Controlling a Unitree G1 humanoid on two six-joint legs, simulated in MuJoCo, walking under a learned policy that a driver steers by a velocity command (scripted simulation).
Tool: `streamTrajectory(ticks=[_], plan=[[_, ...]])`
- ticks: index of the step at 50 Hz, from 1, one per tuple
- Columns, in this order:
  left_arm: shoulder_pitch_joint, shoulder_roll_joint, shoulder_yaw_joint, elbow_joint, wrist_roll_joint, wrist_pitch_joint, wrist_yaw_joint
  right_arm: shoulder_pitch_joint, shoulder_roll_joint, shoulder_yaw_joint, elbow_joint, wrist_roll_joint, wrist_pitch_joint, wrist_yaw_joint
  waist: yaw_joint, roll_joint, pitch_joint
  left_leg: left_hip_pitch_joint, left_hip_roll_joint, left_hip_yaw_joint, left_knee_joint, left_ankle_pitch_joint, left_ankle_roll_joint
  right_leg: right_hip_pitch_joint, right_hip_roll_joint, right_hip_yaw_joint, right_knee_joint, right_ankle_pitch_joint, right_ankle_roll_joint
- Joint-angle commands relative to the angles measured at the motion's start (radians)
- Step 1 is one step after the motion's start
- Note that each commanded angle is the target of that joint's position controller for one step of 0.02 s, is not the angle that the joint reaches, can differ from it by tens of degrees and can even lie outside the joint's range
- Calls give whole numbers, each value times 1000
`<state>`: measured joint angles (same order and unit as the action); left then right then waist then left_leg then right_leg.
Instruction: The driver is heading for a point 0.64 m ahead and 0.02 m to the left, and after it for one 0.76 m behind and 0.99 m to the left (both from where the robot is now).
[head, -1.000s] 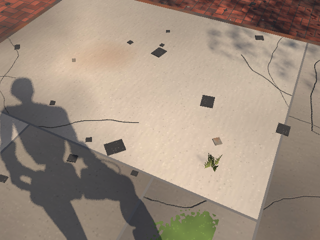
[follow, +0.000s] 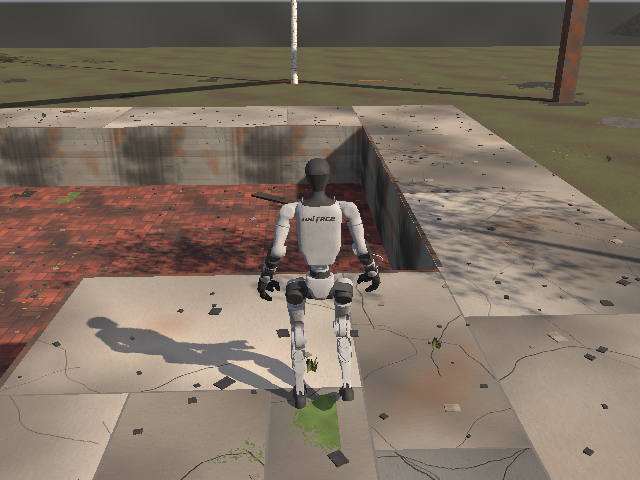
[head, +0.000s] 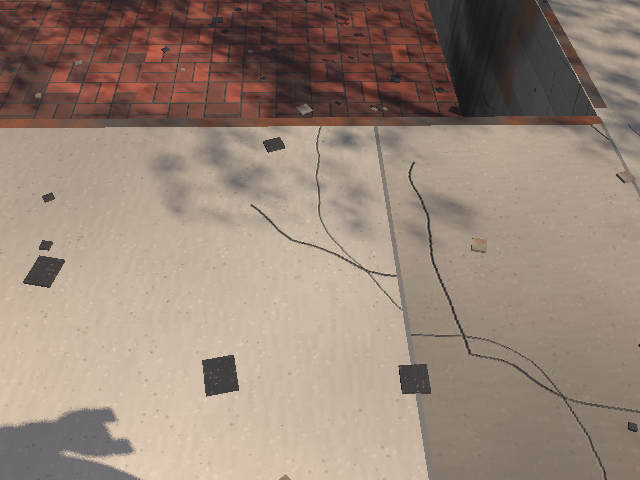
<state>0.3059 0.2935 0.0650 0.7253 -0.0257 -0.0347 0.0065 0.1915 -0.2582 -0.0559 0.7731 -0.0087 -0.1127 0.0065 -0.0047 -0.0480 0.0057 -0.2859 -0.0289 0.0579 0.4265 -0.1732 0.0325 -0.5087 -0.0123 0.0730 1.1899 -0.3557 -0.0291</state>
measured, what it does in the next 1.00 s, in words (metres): walks ahead: right foot, then left foot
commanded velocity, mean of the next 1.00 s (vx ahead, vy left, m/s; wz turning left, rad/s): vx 0.47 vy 0.00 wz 0.01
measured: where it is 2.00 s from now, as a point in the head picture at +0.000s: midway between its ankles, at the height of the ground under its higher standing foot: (340, 421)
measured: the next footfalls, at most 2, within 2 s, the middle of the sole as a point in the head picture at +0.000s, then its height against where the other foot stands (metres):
right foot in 0.36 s outside the picture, level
left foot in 0.90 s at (295, 408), level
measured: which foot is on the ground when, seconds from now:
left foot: down 0.00-0.38, up 0.40-0.88, down 0.90-1.00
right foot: up 0.00-0.34, down 0.36-0.90, up 0.92-1.00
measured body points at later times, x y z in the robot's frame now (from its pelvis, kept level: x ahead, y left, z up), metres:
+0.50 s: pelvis +0.26 -0.07 +0.00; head +0.29 -0.09 +0.45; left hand +0.43 +0.17 -0.10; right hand +0.29 -0.35 -0.13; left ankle +0.20 +0.10 -0.65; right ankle +0.29 -0.16 -0.74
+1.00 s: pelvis +0.51 -0.02 -0.02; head +0.57 +0.00 +0.43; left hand +0.59 +0.26 -0.14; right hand +0.70 -0.28 -0.11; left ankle +0.60 +0.06 -0.74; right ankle +0.37 -0.17 -0.63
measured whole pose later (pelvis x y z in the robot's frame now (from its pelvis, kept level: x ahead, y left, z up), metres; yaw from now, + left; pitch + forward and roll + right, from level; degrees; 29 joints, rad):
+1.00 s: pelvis +0.51 -0.02 -0.02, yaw +5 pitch +3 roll -1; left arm 0.23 0.29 0.05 0.78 0.00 -0.07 0.02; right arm 0.12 -0.30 -0.06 0.72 0.01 -0.06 0.04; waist 0.01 0.00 0.06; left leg -0.50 -0.06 0.00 0.58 -0.14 0.08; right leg -0.36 0.00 0.03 1.23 -0.53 0.05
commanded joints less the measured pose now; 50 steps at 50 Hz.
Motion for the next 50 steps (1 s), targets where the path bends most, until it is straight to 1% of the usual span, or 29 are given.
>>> streamTrajectory(ticks=[1, 5, 9, 11, 13, 15, 16, 17, 18, 19, 20, 21, 22, 23, 24, 26, 28, 33, 37, 40, 41, 43, 44, 45, 46, 47, 48, 49, 50], plan=[[-5, 43, 17, -92, 0, -1, -4, 23, -109, -28, -25, 2, -18, 4, -5, 143, 0, 123, 278, -246, -260, 89, 165, -179, -100, 39, -12, 77, 6], [-71, 21, 7, -116, 10, -10, -5, 63, -143, -37, 17, 5, -19, 9, -8, 104, -1, 173, 274, -142, -274, 267, 185, -221, -90, 47, -199, 220, 14], [-218, -4, -10, -150, 13, -31, -30, 103, -166, -35, 46, 24, -1, 5, -56, 104, 29, 191, 242, -55, -269, 262, 154, -156, -81, -46, -456, 378, 9], [-286, -6, -14, -175, 6, -35, -41, 151, -184, -36, 67, 31, 10, 6, -83, 110, 49, 228, 261, -59, -260, 239, 152, -143, -70, -74, -527, 365, 5], [-326, 7, -12, -199, 1, -38, -48, 181, -197, -38, 88, 36, 23, 6, -86, 125, 63, 291, 294, -73, -236, 264, 145, -144, -56, -84, -579, 294, -12], [-313, 30, -3, -206, 4, -41, -53, 180, -212, -40, 101, 43, 36, 3, -56, 149, 52, 336, 315, -71, -178, 387, 130, -86, -30, -103, -628, 215, -43], [-248, 53, 9, -191, 9, -42, -51, 165, -222, -41, 103, 46, 42, 0, -7, 158, 11, 338, 303, -48, -97, 544, 114, 26, 0, -126, -668, 213, -64], [-109, 91, 33, -146, 15, -42, -46, 158, -214, -36, 106, 47, 46, -3, 68, 143, -74, 301, 262, -3, 64, 671, 90, 233, 35, -151, -715, 264, -93], [62, 153, 59, -103, 22, -37, -32, 152, -182, -21, 91, 32, 41, -8, 140, 104, -193, 124, 220, 30, 300, 541, 51, 528, -49, -51, -675, 313, -137], [162, 273, 82, -90, 36, -33, -22, 229, -67, 20, 48, 9, 20, 2, 116, -147, -335, -307, 65, 45, 714, -6, -20, 917, -335, 419, -711, 228, -297], [188, 210, 64, -85, 26, -34, -23, 221, -105, 12, 70, 20, -6, 9, 129, -150, -433, -425, 29, -129, 869, -399, -14, 936, -404, 667, -846, 195, -338], [122, 161, 43, -83, 26, -37, -27, 136, -171, -10, 39, 53, -13, 14, 116, -100, -272, -511, 87, -138, 915, -344, -3, 815, -361, 505, -855, 209, -284], [49, 125, 32, -88, 21, -38, -30, 80, -160, -7, 25, 53, -13, 12, 85, -60, -170, -498, 130, -113, 868, -254, 1, 665, -308, 355, -870, 271, -249], [-12, 92, 22, -89, 21, -40, -35, 61, -148, -9, 27, 34, -6, 7, 51, -22, -102, -460, 157, -104, 804, -193, -7, 533, -261, 261, -905, 329, -228], [-52, 66, 15, -92, 24, -46, -39, 81, -142, -14, 35, 25, 8, 5, 13, -38, -72, -391, 182, -113, 755, -145, -12, 436, -225, 196, -944, 358, -212], [-71, 70, 19, -78, 25, -61, -40, 118, -100, -9, 48, 23, 34, 4, -23, -46, -58, -320, 183, -104, 719, -87, -29, 342, -206, 143, -1007, 383, -223], [-57, 88, 25, -55, 27, -73, -35, 84, -91, -9, 36, 17, 46, -1, -30, -29, -27, -352, 184, -106, 652, -18, -45, 319, -203, 95, -1040, 423, -232], [-8, 112, 32, 0, 34, -72, -13, -59, -66, 1, 2, 25, 45, 12, 21, -17, 27, -401, 162, -113, 376, 231, -43, 372, -197, -37, -1074, 390, -184], [34, 134, 42, 44, 26, -69, -4, -162, -66, 5, -44, 31, 43, 30, 64, -6, 66, -416, 131, -103, 245, 264, -18, 465, -237, -99, -1074, 364, -161], [39, 139, 48, 69, 15, -55, 3, -203, -72, 3, -81, 28, 43, 47, 70, -4, 78, -441, 122, -87, 195, 181, 15, 568, -271, -129, -1023, 405, -135], [19, 143, 49, 70, 15, -47, 7, -200, -75, 1, -90, 23, 42, 53, 60, -10, 82, -421, 109, -67, 176, 136, 28, 581, -269, -150, -975, 523, -119], [-19, 173, 55, 58, 14, -26, 23, -108, -114, -21, -87, 12, 40, 60, 7, -45, 1, -257, 32, 14, 166, 67, 52, 586, -242, -190, -785, 920, -78], [-33, 169, 52, 50, 13, -14, 32, 33, -153, -45, -52, 10, 37, 58, -63, -24, -79, -77, -24, 43, 112, 125, 74, 549, -194, -224, -591, 1003, -41], [-6, 149, 42, 33, 24, -15, 39, 151, -232, -75, -33, 10, 39, 43, -107, 62, -167, 179, 34, -76, 97, 391, 118, 373, -130, -240, -322, 792, 18], [110, 21, 0, -6, 69, -35, 26, 161, -339, -89, -49, 2, 43, 28, -7, 343, -287, 561, 321, -527, 135, 751, 305, -56, 57, -210, 83, -154, 102], [113, 71, -5, 10, 48, -61, 10, 192, -296, -75, -80, 6, 42, 31, -63, 268, -507, 663, 413, -776, 40, 740, 406, -129, 95, 17, 268, -334, 101], [23, 123, 10, -11, 11, -69, 3, 147, -247, -66, -95, 4, 45, 30, -83, 175, -429, 597, 363, -632, 34, 705, 357, -182, 33, 58, 275, -265, 79], [-43, 118, 5, -31, 11, -68, 9, 93, -205, -57, -101, 22, 49, 26, -65, 102, -300, 461, 311, -516, 21, 641, 308, -208, -7, 31, 198, -184, 68], [-82, 120, 9, -31, 27, -59, 22, 43, -177, -49, -111, 27, 57, 20, -41, 50, -202, 312, 276, -453, -8, 618, 279, -193, -38, 16, 133, -129, 71]])
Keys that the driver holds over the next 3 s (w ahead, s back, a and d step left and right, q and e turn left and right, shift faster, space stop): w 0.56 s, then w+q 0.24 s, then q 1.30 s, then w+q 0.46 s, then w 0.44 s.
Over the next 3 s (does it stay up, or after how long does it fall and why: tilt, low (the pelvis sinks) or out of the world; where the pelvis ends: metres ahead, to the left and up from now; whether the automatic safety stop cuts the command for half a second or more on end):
stays up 0.71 0.29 0.01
